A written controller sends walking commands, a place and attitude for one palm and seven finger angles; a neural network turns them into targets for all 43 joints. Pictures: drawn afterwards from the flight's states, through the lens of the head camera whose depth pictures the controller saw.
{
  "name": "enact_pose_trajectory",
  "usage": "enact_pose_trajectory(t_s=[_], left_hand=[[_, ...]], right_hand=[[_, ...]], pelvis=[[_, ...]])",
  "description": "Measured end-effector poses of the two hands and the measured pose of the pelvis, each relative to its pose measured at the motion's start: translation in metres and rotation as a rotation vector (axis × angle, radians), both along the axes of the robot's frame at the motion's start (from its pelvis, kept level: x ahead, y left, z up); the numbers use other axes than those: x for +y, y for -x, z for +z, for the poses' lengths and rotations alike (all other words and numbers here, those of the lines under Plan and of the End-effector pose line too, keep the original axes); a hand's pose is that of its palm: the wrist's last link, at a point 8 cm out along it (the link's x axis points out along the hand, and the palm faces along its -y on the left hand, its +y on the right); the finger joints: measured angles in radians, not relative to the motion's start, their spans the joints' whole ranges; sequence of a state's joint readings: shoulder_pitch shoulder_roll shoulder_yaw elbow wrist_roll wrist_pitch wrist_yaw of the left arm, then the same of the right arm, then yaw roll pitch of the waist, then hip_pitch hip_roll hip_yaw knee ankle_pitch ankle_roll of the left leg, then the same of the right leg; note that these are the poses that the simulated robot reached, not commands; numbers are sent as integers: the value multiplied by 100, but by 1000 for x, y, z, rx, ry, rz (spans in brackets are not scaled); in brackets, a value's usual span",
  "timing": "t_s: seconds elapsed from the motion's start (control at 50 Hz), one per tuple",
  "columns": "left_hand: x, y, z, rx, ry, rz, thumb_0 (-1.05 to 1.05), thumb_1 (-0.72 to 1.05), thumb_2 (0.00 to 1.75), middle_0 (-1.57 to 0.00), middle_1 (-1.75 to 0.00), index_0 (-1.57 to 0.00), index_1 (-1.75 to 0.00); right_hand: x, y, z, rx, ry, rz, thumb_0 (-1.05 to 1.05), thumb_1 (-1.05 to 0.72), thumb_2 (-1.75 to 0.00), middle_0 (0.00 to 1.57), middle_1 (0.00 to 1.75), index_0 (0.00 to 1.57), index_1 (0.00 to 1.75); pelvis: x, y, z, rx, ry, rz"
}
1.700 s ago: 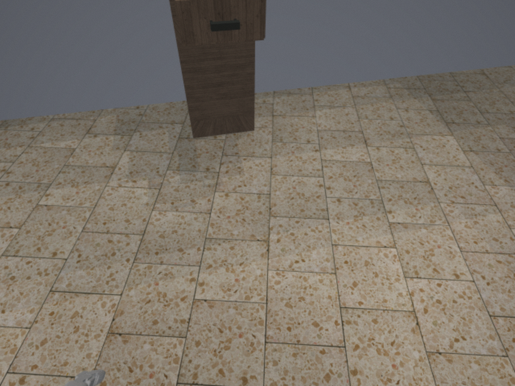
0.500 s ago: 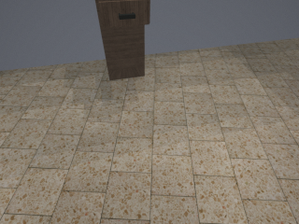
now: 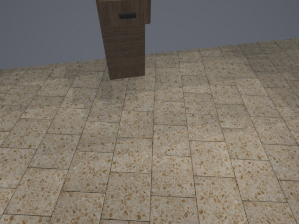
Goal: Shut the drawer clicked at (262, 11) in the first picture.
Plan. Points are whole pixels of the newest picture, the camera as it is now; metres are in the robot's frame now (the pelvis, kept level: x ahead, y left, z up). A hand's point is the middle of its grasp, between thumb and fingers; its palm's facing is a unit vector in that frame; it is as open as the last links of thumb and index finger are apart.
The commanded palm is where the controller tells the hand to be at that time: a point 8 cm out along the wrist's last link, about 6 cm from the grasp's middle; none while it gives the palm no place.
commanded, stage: walk to a spot facing it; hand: left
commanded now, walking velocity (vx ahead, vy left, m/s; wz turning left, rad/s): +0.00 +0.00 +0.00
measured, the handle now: (127, 14) +1.38 +0.24 +0.00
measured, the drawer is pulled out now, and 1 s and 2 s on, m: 0.30 0.30 0.30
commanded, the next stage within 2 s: turn to face it in 1.98 s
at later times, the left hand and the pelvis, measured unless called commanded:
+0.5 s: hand out of the picture +0.11 +0.18 -0.19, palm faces -0.11 -0.98 -0.16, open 7.4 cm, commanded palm none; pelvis +0.10 +0.00 -0.02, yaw -6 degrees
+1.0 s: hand (117, 183) +0.30 +0.14 -0.21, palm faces -0.03 -0.99 -0.09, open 7.4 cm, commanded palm none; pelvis +0.32 -0.02 -0.02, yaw -7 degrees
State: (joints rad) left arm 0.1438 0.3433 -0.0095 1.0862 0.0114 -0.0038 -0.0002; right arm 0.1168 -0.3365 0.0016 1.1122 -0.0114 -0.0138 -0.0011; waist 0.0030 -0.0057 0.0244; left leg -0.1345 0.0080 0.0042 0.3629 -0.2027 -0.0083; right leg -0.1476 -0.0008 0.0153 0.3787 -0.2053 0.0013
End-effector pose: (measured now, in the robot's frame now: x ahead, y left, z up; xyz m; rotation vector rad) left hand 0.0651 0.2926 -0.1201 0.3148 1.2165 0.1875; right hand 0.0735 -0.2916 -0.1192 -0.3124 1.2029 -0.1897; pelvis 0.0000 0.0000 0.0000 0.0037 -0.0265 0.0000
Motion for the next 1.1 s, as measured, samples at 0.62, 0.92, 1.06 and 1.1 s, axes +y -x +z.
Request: enact_pose_trajectory(t_s=[0.62, 0.92, 1.06, 1.1], left_hand=[[-93, -158, -47, 17, 142, -69, 1, 91, 90, -20, -30, -20, -30], [-115, -213, -47, 139, 219, -9, 0, 91, 90, -20, -30, -21, -30], [-85, -259, -68, 225, 229, 26, 1, 91, 90, -20, -30, -21, -30], [-77, -286, -61, 215, 213, 10, 1, 91, 90, -20, -30, -20, -30]], right_hand=[[66, 84, -42, 485, -207, -327, 0, -90, -90, 20, 30, 21, 30], [19, -245, -13, -104, -128, -171, 0, -91, -90, 20, 29, 20, 30], [46, -333, -18, -180, -100, -135, 0, -91, -90, 20, 29, 20, 30], [54, -330, -18, -141, -110, -170, 0, -91, -90, 20, 30, 20, 30]], pelvis=[[-33, -152, -34, 8, 12, -111], [-34, -274, -12, 5, 44, -127], [-9, -345, -28, -6, 42, -143], [-5, -361, -22, -5, 34, -154]])
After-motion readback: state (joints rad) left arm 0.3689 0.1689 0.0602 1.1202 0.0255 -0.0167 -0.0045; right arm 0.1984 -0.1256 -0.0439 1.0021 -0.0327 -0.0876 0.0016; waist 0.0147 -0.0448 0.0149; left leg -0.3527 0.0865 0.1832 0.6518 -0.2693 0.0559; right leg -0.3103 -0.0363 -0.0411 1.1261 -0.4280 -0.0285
